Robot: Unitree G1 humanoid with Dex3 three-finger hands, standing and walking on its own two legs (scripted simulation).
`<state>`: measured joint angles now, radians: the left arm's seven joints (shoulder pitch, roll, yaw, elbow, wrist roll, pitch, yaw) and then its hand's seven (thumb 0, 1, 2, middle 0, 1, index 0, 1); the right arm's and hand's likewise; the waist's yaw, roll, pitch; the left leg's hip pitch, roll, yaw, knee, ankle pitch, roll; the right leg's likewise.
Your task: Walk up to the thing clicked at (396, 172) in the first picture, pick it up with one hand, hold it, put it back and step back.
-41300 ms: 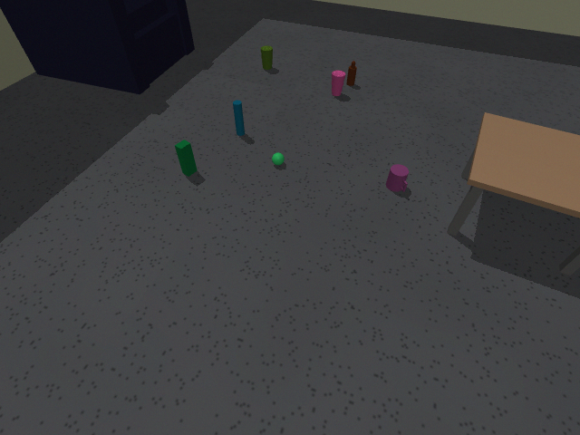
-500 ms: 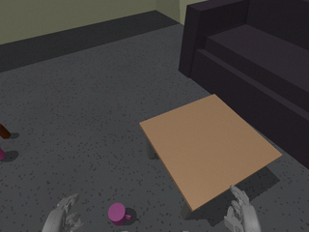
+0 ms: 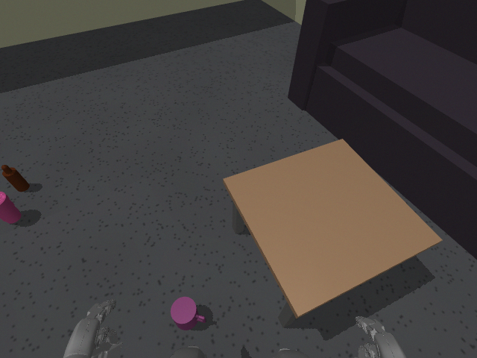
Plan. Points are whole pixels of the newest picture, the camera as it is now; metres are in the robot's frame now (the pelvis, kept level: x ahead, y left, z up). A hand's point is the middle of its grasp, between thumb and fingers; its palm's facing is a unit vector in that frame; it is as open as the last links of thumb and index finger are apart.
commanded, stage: stand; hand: left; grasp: from above
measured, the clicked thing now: (189, 315) +0.35 +0.18 -0.68
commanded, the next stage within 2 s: none
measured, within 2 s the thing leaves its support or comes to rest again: neither
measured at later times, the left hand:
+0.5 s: hand out of the picture +0.05 +0.24 -0.12, palm faces +0.05 -0.95 -0.32, open 7.4 cm
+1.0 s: hand out of the picture +0.04 +0.24 -0.11, palm faces +0.04 -0.94 -0.33, open 7.4 cm
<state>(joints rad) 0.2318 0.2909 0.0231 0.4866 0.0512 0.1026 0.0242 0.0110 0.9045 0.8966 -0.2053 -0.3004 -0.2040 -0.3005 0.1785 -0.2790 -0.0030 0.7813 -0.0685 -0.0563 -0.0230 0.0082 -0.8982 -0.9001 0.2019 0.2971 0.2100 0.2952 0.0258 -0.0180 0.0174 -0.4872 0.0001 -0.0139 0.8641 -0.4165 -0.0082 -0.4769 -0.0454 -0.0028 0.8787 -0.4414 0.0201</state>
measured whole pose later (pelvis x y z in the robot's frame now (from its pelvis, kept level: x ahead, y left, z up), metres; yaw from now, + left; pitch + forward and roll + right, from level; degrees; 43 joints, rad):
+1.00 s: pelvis -0.01 +0.00 +0.05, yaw +0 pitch -5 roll +0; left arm 0.15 0.30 0.04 1.16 0.03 0.00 0.01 0.01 0.91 0.90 -0.20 -0.30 -0.20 -0.30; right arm 0.16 -0.31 -0.02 1.12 -0.03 0.00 -0.01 0.00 -0.90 -0.90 0.20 0.30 0.21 0.29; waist 0.01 0.01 0.07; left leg -0.12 0.01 -0.02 0.37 -0.17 -0.01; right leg -0.10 -0.03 -0.02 0.36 -0.18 0.03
